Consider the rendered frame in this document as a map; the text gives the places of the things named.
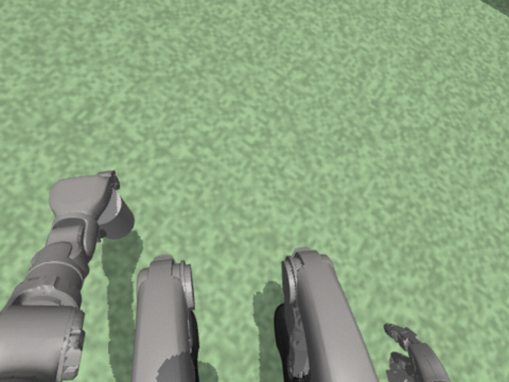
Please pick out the right robot foot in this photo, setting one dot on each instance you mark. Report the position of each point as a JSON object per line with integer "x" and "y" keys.
{"x": 282, "y": 343}

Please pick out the right robot hand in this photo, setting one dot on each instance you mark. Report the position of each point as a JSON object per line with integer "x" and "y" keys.
{"x": 422, "y": 365}

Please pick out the left robot hand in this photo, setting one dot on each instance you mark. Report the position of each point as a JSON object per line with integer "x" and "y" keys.
{"x": 89, "y": 195}

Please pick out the left robot arm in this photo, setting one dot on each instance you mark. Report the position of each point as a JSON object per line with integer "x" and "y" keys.
{"x": 41, "y": 335}

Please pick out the can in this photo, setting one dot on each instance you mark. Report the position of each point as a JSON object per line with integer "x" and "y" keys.
{"x": 117, "y": 219}

